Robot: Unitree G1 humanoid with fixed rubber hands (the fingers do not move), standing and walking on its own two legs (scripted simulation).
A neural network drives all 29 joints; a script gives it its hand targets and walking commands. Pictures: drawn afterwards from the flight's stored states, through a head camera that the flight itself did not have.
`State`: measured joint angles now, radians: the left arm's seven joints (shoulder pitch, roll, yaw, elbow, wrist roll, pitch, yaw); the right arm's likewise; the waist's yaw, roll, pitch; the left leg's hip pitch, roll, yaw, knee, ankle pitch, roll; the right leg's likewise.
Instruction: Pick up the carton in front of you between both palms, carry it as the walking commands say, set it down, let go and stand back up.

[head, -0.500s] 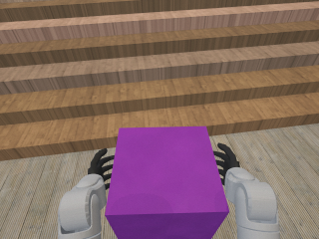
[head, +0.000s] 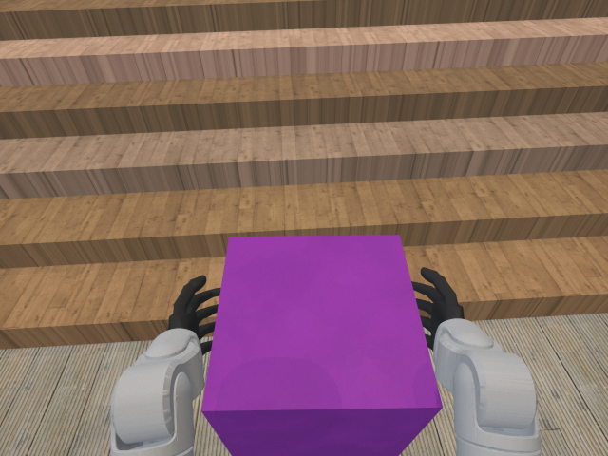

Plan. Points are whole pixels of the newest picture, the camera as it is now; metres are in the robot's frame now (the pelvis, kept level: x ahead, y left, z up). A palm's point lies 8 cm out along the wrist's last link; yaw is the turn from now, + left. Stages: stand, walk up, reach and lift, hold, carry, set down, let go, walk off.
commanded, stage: carry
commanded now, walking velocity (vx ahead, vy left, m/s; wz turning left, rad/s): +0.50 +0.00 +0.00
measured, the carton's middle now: (315, 356) +0.27 +0.01 +0.03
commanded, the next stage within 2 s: none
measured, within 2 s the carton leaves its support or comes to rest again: neither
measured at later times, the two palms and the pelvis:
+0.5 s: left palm (241, 119) +0.66 +0.13 +0.16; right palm (406, 118) +0.66 -0.17 +0.16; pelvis +0.34 -0.02 -0.02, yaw +0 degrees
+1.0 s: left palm (259, 55) +1.06 +0.13 +0.14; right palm (374, 50) +1.05 -0.17 +0.15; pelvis +0.66 -0.01 +0.00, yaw -1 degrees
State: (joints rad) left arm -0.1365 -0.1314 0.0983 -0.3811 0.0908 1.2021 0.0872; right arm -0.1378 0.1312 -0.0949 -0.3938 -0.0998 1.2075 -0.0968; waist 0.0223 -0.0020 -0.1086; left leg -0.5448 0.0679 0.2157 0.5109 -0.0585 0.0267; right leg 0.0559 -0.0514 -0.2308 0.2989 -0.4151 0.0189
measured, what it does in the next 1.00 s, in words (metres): walks ahead: left foot, then right foot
